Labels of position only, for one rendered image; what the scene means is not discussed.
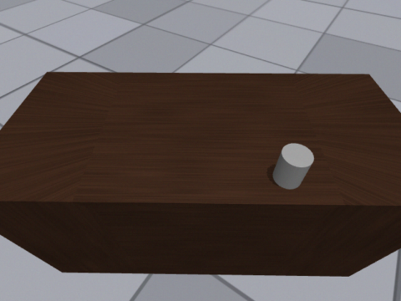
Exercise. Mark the can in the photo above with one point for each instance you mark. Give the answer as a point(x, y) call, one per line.
point(293, 164)

